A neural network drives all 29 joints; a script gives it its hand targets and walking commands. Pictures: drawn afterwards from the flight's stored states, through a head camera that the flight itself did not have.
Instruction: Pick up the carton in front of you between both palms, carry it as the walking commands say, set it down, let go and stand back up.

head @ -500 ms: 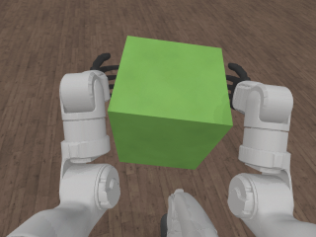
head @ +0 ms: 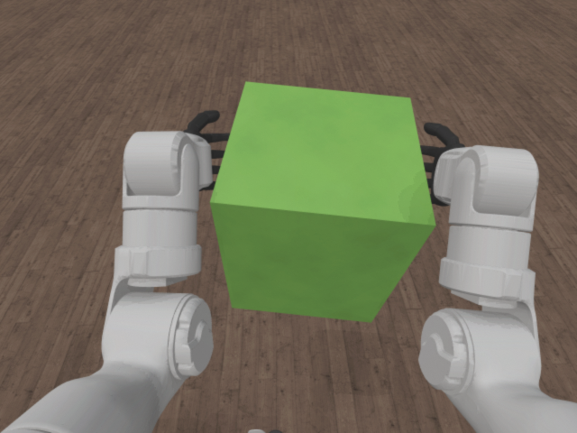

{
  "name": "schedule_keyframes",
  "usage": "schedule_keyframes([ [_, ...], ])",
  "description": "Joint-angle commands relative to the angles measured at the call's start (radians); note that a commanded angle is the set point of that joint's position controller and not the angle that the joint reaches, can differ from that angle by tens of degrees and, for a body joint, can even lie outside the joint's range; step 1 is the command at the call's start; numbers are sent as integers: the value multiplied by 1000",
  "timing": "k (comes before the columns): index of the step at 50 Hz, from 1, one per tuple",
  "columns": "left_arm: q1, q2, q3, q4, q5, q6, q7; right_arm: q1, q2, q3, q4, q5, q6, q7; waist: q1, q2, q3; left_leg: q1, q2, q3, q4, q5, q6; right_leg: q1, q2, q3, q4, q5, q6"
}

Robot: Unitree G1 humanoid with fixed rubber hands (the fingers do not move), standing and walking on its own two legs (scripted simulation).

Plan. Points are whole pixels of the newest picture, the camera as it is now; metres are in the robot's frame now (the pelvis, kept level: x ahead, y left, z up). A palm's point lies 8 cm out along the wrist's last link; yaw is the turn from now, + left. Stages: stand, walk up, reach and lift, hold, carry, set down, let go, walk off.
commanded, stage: carry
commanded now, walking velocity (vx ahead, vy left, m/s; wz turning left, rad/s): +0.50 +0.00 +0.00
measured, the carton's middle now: (313, 211) +0.39 +0.01 +0.12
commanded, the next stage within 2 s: none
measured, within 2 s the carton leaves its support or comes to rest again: neither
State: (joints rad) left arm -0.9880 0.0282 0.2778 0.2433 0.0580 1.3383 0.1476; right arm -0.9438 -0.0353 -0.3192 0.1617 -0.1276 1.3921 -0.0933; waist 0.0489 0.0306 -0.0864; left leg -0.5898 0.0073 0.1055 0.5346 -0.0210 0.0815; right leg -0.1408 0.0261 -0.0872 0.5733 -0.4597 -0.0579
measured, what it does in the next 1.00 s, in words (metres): walks ahead: left foot, then right foot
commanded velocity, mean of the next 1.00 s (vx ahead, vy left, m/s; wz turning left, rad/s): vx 0.50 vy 0.00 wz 0.00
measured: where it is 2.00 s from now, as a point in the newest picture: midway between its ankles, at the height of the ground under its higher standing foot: (332, 206)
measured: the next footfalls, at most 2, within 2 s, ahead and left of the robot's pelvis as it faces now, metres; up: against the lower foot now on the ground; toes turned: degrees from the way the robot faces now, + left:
left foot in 0.02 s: +0.19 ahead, +0.09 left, +0.00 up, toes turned +4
right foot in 0.44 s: +0.38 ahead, -0.13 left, +0.00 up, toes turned -11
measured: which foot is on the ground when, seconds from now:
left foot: up 0.00-0.00, down 0.02-0.46, up 0.48-0.80, down 0.82-1.00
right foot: down 0.00-0.02, up 0.04-0.42, down 0.44-0.84, up 0.86-1.00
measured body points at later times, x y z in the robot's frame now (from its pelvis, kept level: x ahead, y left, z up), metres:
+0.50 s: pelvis +0.31 -0.03 +0.01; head +0.34 -0.04 +0.46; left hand +0.66 +0.12 +0.11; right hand +0.66 -0.19 +0.09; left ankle +0.17 +0.08 -0.68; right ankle +0.34 -0.12 -0.72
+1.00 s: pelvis +0.64 +0.00 +0.02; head +0.63 +0.00 +0.47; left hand +0.93 +0.13 +0.10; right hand +0.90 -0.17 +0.09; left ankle +0.67 +0.08 -0.72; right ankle +0.58 -0.12 -0.65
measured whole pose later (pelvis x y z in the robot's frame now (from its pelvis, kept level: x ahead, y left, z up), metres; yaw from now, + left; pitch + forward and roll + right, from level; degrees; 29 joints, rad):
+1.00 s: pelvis +0.64 +0.00 +0.02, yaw -3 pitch +4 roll +0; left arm -0.18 -0.14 0.13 -0.29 0.13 1.23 0.08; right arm -0.17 0.14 -0.10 -0.28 -0.13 1.24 -0.09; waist -0.02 0.00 -0.12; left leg -0.30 0.04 0.24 0.42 -0.19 0.06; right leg -0.49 -0.07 -0.08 1.07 -0.37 -0.01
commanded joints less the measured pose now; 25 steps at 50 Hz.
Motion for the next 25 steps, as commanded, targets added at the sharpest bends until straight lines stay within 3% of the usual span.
schedule_keyframes([
  [1, -589, -1004, -438, 47, -366, 26, -250, -706, 1042, 532, 91, 462, -26, 190, -109, 252, -556, 973, 366, -684, -74, 297, 258, -620, 85, 73, 814, -92, 40],
  [2, -644, -1038, -437, -51, -356, 14, -242, -743, 1130, 588, 3, 533, -44, 202, -108, 136, -536, 964, 321, -636, -83, 268, 241, -671, 51, 133, 826, -44, 21],
  [3, -587, -1039, -396, 14, -331, 19, -245, -795, 1127, 591, -54, 547, -50, 206, -117, 75, -468, 879, 363, -600, -139, 184, 247, -731, 7, 109, 831, -30, 25],
  [4, -682, -1070, -441, -126, -351, 0, -238, -820, 1182, 579, -110, 574, -56, 214, -104, -1, -460, 813, 308, -521, -140, 113, 167, -637, -54, 158, 679, 65, 21],
  [5, -621, -1102, -415, -70, -342, 6, -236, -840, 1195, 597, -157, 585, -63, 216, -82, -15, -433, 695, 311, -456, -203, 35, 152, -568, -70, 127, 571, 78, 30],
  [6, -626, -1085, -453, -152, -348, -13, -236, -804, 1234, 642, -166, 603, -71, 216, -75, -25, -428, 651, 306, -436, -239, -9, 141, -560, -74, 111, 550, 98, 24],
  [7, -583, -1125, -459, -83, -314, -11, -233, -827, 1226, 618, -163, 586, -75, 214, -78, 23, -409, 582, 283, -357, -249, 18, 126, -492, -79, 80, 493, 146, 28],
  [8, -499, -1108, -461, -57, -301, -15, -235, -733, 1230, 629, -146, 579, -84, 214, -81, 50, -415, 647, 280, -357, -263, -9, 127, -537, -73, 82, 447, 155, 40],
  [9, -507, -1116, -483, -125, -326, -32, -237, -659, 1240, 628, -132, 576, -93, 220, -83, 56, -426, 680, 293, -311, -266, 72, 119, -506, -92, 68, 349, 207, 43],
  [10, -452, -1148, -487, -65, -304, -34, -240, -631, 1244, 620, -87, 552, -98, 218, -79, 95, -416, 698, 258, -245, -269, 112, 108, -501, -80, 54, 252, 200, 53],
  [11, -463, -1133, -514, -130, -293, -54, -243, -578, 1261, 621, -101, 521, -109, 228, -82, 111, -388, 684, 252, -218, -262, 166, 96, -471, -88, 34, 184, 257, 53],
  [12, -370, -1163, -521, -39, -285, -57, -249, -625, 1258, 637, -132, 542, -122, 225, -79, 111, -388, 687, 239, -183, -274, 191, 83, -450, -65, -2, 93, 253, 46],
  [13, -400, -1177, -553, -100, -305, -72, -254, -573, 1254, 652, -146, 512, -135, 226, -71, 118, -394, 700, 225, -141, -250, 242, 65, -404, -47, -26, 29, 304, 49],
  [14, -382, -1219, -581, -113, -334, -81, -263, -539, 1249, 677, -172, 511, -146, 225, -66, 88, -397, 706, 243, -136, -244, 283, 50, -354, -45, -47, -28, 322, 45],
  [15, -324, -1224, -599, -106, -327, -88, -266, -526, 1246, 676, -206, 495, -158, 225, -72, 127, -386, 674, 227, -93, -242, 270, 40, -308, -34, -63, -66, 397, 48],
  [16, -362, -1234, -619, -137, -357, -103, -268, -450, 1240, 684, -156, 492, -161, 226, -65, 129, -387, 678, 231, -67, -237, 256, 19, -276, -42, -77, -86, 387, 39],
  [17, -284, -1251, -643, -161, -362, -110, -270, -473, 1245, 715, -275, 500, -186, 224, -74, 129, -425, 720, 207, -58, -213, 256, 13, -234, -40, -102, -144, 406, 33],
  [18, -274, -1270, -659, -159, -369, -115, -277, -433, 1204, 735, -277, 452, -186, 212, -58, 105, -443, 717, 183, 4, -108, 345, -3, -144, -21, -132, -198, 392, 44],
  [19, -246, -1251, -702, -252, -383, -122, -278, -367, 1210, 729, -288, 442, -178, 206, -58, 84, -466, 663, 177, 14, 18, 406, -35, -8, -59, -83, -248, 385, 20],
  [20, -190, -1247, -696, -266, -406, -121, -287, -350, 1152, 745, -308, 435, -179, 193, -34, 26, -554, 506, 161, 0, 135, 262, -92, 233, -188, 59, -196, 479, -13],
  [21, -179, -1202, -731, -288, -398, -128, -281, -250, 1197, 768, -278, 423, -174, 197, -18, -168, -612, 232, 81, -3, 371, -14, -105, 494, -371, 308, -101, 728, -125],
  [22, -36, -1221, -728, -258, -372, -131, -286, -204, 1173, 804, -351, 413, -175, 199, -22, -323, -567, -58, -3, -17, 504, -503, -114, 630, -455, 449, -127, 995, -227],
  [23, 15, -1185, -720, -292, -330, -134, -287, -99, 1178, 800, -319, 400, -165, 213, -23, -270, -511, -160, 16, -66, 567, -552, -99, 631, -461, 451, -163, 986, -225],
  [24, 58, -1199, -725, -327, -302, -139, -287, -114, 1209, 830, -362, 435, -182, 229, -13, -158, -508, -185, 53, -75, 531, -511, -102, 599, -432, 389, -183, 911, -191],
  [25, 76, -1222, -754, -367, -331, -142, -294, -61, 1220, 821, -348, 417, -178, 231, -17, -120, -440, -201, 54, -77, 483, -464, -92, 539, -423, 336, -212, 876, -157],
])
